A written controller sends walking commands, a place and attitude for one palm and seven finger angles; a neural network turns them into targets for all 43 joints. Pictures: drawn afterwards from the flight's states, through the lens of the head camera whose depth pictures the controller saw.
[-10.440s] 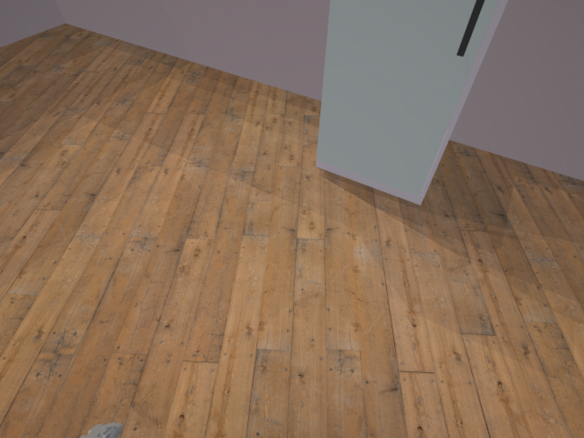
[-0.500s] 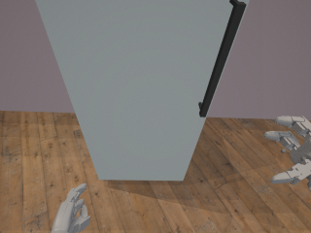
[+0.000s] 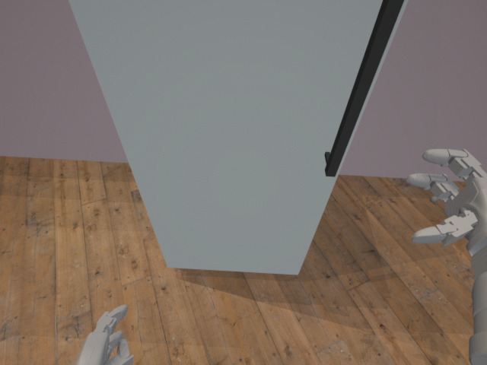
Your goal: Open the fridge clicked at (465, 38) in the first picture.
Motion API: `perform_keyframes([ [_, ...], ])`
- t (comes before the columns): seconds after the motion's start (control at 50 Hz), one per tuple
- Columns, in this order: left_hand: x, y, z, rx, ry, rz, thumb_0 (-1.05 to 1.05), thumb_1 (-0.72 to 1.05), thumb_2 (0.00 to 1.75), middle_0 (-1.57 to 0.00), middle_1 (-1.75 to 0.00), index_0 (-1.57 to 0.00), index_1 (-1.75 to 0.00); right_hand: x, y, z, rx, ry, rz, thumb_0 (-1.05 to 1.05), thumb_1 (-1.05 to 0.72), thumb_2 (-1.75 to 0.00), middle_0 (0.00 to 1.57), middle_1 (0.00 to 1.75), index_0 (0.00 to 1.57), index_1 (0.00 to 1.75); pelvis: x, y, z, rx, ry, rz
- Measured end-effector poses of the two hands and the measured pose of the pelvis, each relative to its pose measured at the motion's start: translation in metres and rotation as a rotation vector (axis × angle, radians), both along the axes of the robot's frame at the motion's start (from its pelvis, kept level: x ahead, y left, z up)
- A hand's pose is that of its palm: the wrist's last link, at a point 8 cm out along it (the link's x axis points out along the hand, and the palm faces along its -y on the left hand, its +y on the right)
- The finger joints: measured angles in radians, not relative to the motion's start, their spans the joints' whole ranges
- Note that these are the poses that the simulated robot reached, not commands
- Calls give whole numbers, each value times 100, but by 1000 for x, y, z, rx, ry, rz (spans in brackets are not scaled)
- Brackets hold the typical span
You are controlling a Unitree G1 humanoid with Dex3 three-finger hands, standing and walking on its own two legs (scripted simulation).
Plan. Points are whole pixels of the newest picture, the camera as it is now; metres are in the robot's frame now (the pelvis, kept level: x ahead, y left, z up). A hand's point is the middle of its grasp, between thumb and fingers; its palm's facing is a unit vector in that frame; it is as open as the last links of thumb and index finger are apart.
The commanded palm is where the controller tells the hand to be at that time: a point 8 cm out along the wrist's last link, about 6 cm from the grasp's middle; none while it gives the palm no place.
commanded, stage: move the hooked fingers beside the handle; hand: right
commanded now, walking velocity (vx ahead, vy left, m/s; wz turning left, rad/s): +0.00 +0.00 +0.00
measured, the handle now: (352, 96) +0.54 -0.16 +0.18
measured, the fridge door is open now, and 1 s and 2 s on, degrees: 0 0 0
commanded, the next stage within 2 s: feel for the door with the fingertips in 1.80 s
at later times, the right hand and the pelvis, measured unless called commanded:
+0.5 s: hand (412, 170) +0.41 -0.25 +0.13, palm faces -0.01 +1.00 +0.02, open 14.0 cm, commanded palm +0.39 -0.30 +0.13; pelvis +0.00 -0.01 -0.01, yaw +0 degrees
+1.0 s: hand (387, 140) +0.49 -0.23 +0.13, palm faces -0.02 +1.00 +0.01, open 14.0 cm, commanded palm +0.47 -0.28 +0.13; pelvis +0.01 -0.01 -0.01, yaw +1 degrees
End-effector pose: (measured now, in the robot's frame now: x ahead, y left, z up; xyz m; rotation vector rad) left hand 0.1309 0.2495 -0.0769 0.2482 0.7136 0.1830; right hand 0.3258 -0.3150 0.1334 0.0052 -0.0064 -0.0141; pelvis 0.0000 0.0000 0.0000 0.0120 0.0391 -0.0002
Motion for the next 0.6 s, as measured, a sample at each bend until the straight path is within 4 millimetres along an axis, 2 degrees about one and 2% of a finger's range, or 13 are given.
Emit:
perform_keyframes([
  [0.34,-19,2,-10,4,100,35,2,91,90,-21,-30,-20,-30,38,1,-2,16,0,1,-1,50,-30,30,120,30,120,4,-4,-3,4,38,6],
  [0.6,-40,6,-19,11,192,70,2,91,90,-21,-30,-20,-30,78,15,-4,14,21,12,-1,50,-30,30,120,30,120,3,-5,-7,8,78,7],
])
